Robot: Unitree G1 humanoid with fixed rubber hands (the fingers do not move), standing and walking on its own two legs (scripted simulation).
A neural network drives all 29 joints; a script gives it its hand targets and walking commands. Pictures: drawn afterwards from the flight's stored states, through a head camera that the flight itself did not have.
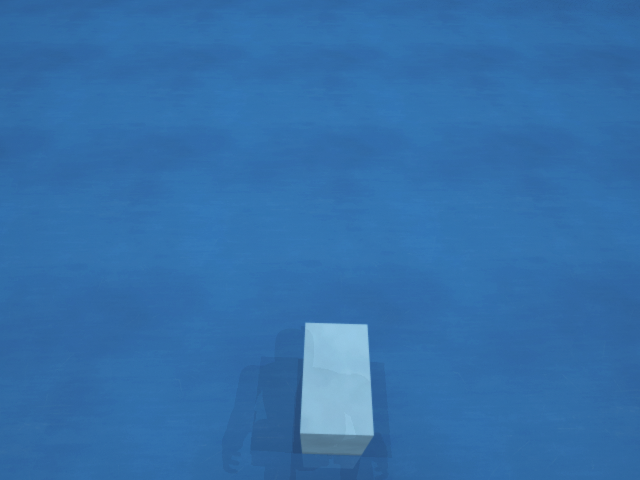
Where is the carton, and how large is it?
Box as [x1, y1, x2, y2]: [300, 323, 373, 454]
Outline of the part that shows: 305,323 300,423 302,453 361,454 373,435 367,325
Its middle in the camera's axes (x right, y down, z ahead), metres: +0.04 +0.42 +1.08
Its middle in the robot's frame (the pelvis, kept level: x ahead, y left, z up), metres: +0.41 -0.03 -0.64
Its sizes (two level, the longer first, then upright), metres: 0.276 0.170 0.276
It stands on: the floor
